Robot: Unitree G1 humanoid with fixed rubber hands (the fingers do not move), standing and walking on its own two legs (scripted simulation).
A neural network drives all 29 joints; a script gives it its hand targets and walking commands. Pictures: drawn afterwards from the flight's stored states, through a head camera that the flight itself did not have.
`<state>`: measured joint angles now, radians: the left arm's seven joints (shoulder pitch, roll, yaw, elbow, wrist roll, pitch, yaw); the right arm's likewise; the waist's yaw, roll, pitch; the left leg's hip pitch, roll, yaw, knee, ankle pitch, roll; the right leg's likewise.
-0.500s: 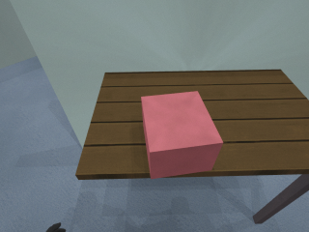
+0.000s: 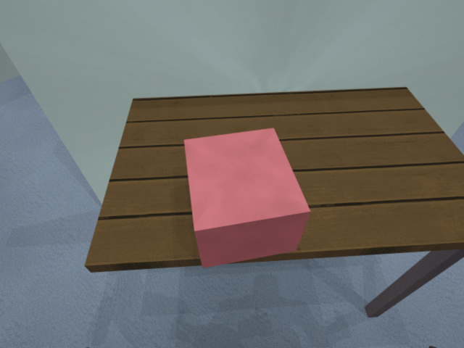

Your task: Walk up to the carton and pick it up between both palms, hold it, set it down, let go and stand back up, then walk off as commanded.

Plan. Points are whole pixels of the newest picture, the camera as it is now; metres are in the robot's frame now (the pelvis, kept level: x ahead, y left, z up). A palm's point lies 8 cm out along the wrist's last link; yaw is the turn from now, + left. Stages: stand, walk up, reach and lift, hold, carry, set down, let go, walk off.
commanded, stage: walk up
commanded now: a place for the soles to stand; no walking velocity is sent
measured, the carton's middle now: (239, 195) +0.40 +0.02 +0.02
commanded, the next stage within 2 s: reach and lift in 0.78 s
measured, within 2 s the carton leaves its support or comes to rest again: neither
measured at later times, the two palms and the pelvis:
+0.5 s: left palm out of the picture +0.11 +0.31 -0.09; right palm out of the picture +0.10 -0.33 -0.08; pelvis +0.00 +0.00 +0.00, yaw +0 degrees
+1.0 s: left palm (97, 334) +0.17 +0.27 -0.09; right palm out of the picture +0.13 -0.31 -0.09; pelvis -0.01 +0.00 +0.00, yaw +0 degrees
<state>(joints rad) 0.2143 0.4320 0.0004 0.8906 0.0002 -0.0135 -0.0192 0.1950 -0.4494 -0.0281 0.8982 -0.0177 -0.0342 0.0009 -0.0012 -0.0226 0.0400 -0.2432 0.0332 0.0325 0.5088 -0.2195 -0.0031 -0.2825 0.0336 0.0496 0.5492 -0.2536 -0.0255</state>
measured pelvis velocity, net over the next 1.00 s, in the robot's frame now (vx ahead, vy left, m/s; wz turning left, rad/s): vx -0.01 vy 0.00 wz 0.00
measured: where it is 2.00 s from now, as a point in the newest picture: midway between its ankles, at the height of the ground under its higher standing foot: outside the picture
